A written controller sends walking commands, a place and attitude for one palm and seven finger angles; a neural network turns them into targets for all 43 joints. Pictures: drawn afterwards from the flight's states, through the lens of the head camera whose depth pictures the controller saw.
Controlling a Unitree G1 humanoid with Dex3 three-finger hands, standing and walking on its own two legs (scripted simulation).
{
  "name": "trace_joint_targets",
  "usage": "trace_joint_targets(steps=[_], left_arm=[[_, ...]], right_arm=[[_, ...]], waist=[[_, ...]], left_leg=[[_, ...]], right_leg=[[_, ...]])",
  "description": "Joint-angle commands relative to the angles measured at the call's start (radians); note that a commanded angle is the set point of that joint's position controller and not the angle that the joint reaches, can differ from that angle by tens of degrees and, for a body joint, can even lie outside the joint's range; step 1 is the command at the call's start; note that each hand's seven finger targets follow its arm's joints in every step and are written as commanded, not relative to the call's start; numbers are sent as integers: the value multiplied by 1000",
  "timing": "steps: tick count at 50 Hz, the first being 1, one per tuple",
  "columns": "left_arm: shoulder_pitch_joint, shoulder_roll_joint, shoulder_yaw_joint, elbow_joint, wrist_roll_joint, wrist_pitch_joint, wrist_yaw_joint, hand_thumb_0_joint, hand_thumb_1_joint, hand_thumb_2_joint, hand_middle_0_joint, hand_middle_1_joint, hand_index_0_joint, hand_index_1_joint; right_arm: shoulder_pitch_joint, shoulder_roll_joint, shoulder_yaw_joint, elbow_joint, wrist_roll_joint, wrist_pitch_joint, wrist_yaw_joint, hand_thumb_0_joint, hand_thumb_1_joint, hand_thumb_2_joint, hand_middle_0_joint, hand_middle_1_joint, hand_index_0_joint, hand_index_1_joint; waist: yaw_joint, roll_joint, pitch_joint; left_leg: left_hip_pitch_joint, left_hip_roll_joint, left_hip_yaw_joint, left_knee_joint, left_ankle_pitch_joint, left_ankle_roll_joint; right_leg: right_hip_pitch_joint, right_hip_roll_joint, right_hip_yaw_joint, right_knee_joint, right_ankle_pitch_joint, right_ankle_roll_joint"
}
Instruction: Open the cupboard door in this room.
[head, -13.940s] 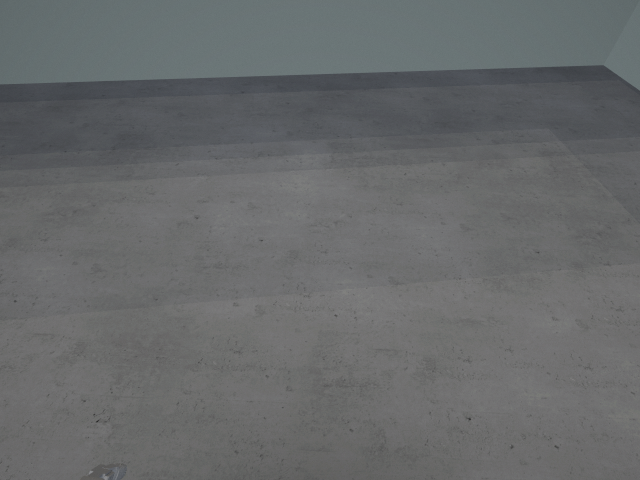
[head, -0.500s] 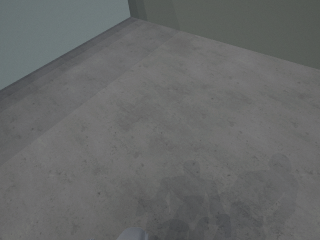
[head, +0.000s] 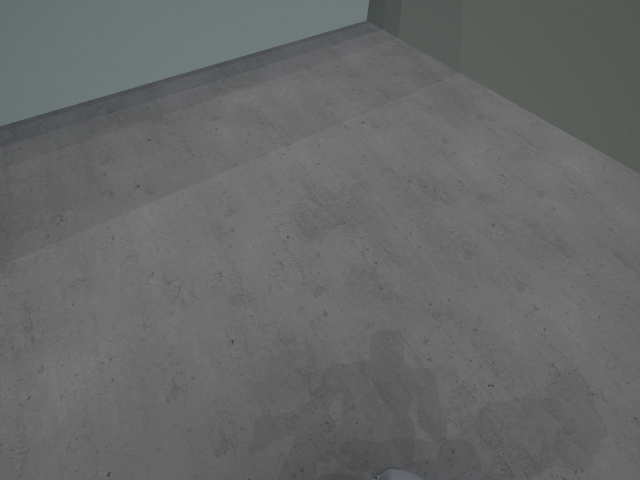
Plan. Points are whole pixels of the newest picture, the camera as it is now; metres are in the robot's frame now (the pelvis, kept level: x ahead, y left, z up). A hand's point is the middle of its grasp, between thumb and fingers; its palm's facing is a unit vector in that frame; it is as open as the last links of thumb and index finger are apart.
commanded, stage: turn or walk to find it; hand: left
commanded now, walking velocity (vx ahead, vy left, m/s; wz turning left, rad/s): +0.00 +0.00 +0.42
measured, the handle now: out of the picture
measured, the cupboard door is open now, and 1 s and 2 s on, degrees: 0 0 0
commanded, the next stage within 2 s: none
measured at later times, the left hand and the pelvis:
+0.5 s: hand out of the picture +0.00 +0.14 -0.15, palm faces +0.25 -0.93 -0.27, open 7.3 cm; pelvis -0.03 -0.06 +0.00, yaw +14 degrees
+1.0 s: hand out of the picture -0.11 +0.20 -0.17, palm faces +0.47 -0.85 -0.24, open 7.3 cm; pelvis -0.08 -0.02 +0.00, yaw +26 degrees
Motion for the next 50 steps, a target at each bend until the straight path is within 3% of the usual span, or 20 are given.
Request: trace_joint_targets(steps=[1,6,9,10,11,12,14,15,17,29,32,34,35,36,37,38,39,41,42,50], left_arm=[[-47,51,4,-98,-3,-30,8,0,900,900,-200,-300,-200,-300],[-21,36,-2,-112,-9,-42,11,0,900,900,-200,-300,-200,-300],[85,64,6,-86,-8,-62,17,0,900,900,-200,-300,-200,-300],[109,131,18,-85,6,-74,23,0,900,900,-200,-300,-200,-300],[103,206,31,-95,14,-76,26,0,900,900,-200,-300,-200,-300],[90,184,35,-105,0,-80,29,0,900,900,-200,-300,-200,-300],[-15,126,21,-130,1,-73,30,0,900,900,-200,-300,-200,-300],[-49,100,11,-139,0,-75,28,0,900,900,-200,-300,-200,-300],[-41,84,6,-140,1,-82,28,0,900,900,-200,-300,-200,-300],[89,145,26,-59,15,-71,27,0,900,900,-200,-300,-200,-300],[71,163,32,-49,14,-64,25,0,900,900,-200,-300,-200,-300],[60,151,32,-45,5,-57,21,0,900,900,-200,-300,-200,-300],[62,126,28,-53,-4,-50,18,0,900,900,-200,-300,-200,-300],[56,63,15,-89,-8,-44,11,0,900,900,-200,-300,-200,-300],[-15,54,-1,-124,1,-37,11,0,900,900,-200,-300,-200,-300],[-59,51,3,-119,4,-23,19,0,900,900,-200,-300,-200,-300],[-68,66,10,-108,1,-22,15,0,900,900,-200,-300,-200,-300],[-16,66,12,-73,1,-25,4,0,900,900,-200,-300,-200,-300],[4,66,10,-63,2,-27,2,0,900,900,-200,-300,-200,-300],[-59,41,0,-102,-4,-32,10,0,900,900,-200,-300,-200,-300]], right_arm=[[66,-208,-62,-50,-7,-6,-10,0,-900,-900,200,300,200,300],[45,-215,-72,-65,-13,3,-7,0,-900,-900,200,300,200,300],[20,-188,-73,-77,-2,5,-2,0,-900,-900,200,300,200,300],[43,-133,-66,-86,8,4,3,0,-900,-900,200,300,200,300],[29,-92,-56,-118,6,5,7,0,-900,-900,200,300,200,300],[23,-143,-70,-100,-8,23,1,0,-900,-900,200,300,200,300],[35,-136,-77,-63,-6,37,11,0,-900,-900,200,300,200,300],[68,-124,-74,-43,-9,41,17,0,-900,-900,200,300,200,300],[99,-119,-69,-26,-9,43,21,0,-900,-900,200,300,200,300],[-17,-92,-39,-37,4,29,17,0,-900,-900,200,300,200,300],[15,-90,-34,-34,8,17,14,0,-900,-900,200,300,200,300],[65,-106,-37,-24,5,7,13,0,-900,-900,200,300,200,300],[96,-157,-48,-20,2,-3,14,0,-900,-900,200,300,200,300],[119,-255,-70,-29,-7,-7,10,0,-900,-900,200,300,200,300],[160,-296,-77,-21,-7,3,5,0,-900,-900,200,300,200,300],[144,-277,-74,-10,-9,-2,-6,0,-900,-900,200,300,200,300],[94,-245,-66,-21,-9,0,-13,0,-900,-900,200,300,200,300],[6,-207,-49,-48,-7,-5,-15,0,-900,-900,200,300,200,300],[3,-204,-49,-53,-4,-9,-15,0,-900,-900,200,300,200,300],[70,-209,-66,-48,-9,-2,-9,0,-900,-900,200,300,200,300]], waist=[[-51,169,-78],[-41,206,-111],[14,143,-140],[19,-54,-162],[27,-258,-118],[35,-284,-105],[-22,-91,-24],[-44,-68,-20],[-41,-121,-40],[35,-152,-88],[15,-155,-116],[-18,-107,-130],[-43,17,-147],[-58,290,-125],[-89,279,-105],[-85,324,-97],[-70,294,-58],[-20,212,-41],[-18,186,-63],[-53,182,-74]], left_leg=[[98,253,-243,-151,395,145],[59,229,-296,-95,433,139],[-74,158,-268,11,300,69],[-226,61,-176,160,82,4],[-364,-60,-58,369,-310,-51],[-330,-12,-130,537,-344,-44],[-336,13,-121,719,-220,-48],[-332,19,-104,750,-156,-58],[-333,28,-78,761,-102,-77],[-221,56,27,361,-228,-85],[-129,43,69,207,-189,-70],[22,42,76,-8,-24,-54],[149,113,-18,-105,78,-24],[227,348,-330,-158,308,81],[148,441,-374,-180,392,172],[89,398,-364,-194,342,163],[58,354,-326,-196,287,153],[39,273,-227,-185,284,127],[66,252,-204,-176,321,123],[72,249,-281,-159,320,150]], right_leg=[[-50,7,24,-81,-18,5],[86,51,2,-332,-13,-10],[321,37,2,-640,219,-20],[459,-133,167,-730,272,-67],[445,-355,367,-758,401,-187],[309,-377,383,-789,382,-230],[228,-288,241,-775,303,-221],[223,-237,151,-759,313,-193],[257,-209,80,-754,356,-179],[378,-282,24,-696,516,-231],[359,-287,-6,-640,532,-215],[278,-254,-66,-543,467,-148],[153,-203,-110,-419,343,-93],[-86,-68,-156,-226,-44,-17],[-103,-34,-86,-82,-215,-18],[-104,-34,-5,-7,-192,-18],[-123,-33,20,43,-123,-17],[-101,-23,23,65,-9,-10],[-94,-16,20,60,14,-5],[-19,20,23,-152,-30,3]])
